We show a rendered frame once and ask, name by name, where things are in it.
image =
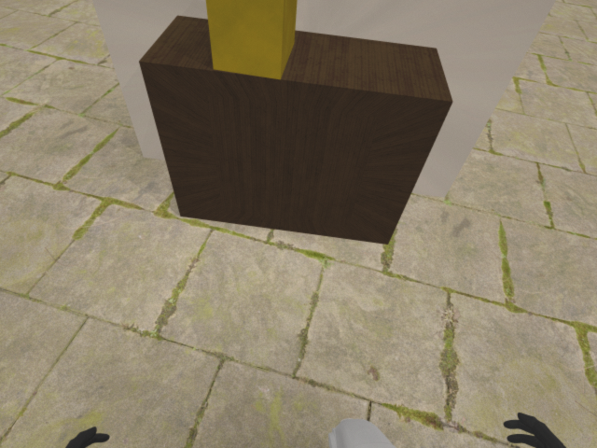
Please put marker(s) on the robot left hand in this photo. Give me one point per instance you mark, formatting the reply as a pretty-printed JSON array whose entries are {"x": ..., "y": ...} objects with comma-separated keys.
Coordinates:
[{"x": 86, "y": 438}]

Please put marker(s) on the robot right thigh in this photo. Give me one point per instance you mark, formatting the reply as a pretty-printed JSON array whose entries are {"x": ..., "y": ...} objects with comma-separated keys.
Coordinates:
[{"x": 357, "y": 433}]

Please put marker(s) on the carton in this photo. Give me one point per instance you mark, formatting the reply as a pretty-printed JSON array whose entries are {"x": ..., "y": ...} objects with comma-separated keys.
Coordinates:
[{"x": 252, "y": 37}]

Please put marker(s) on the pedestal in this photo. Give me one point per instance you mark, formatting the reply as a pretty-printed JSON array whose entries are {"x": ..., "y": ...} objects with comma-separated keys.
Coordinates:
[{"x": 333, "y": 148}]

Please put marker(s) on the robot right hand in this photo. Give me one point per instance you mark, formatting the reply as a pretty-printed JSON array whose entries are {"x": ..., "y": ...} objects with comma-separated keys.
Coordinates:
[{"x": 543, "y": 437}]

